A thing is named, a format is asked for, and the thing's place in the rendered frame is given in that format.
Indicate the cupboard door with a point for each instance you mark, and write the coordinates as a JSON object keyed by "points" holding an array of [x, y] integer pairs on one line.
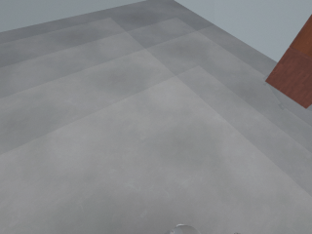
{"points": [[304, 41]]}

